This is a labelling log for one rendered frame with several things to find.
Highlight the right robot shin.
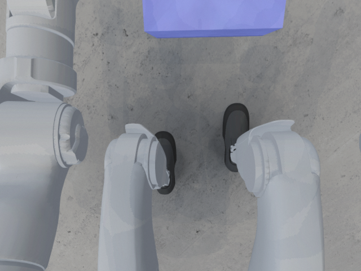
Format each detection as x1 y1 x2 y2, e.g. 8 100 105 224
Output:
230 120 320 180

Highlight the robot left forearm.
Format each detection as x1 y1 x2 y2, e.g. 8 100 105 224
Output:
0 0 79 104

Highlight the carton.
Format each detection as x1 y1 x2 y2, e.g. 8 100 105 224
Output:
142 0 286 38

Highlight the left robot upper arm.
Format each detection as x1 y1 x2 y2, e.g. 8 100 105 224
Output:
0 101 89 271

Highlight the left robot thigh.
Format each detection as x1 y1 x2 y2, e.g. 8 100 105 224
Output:
98 133 164 271

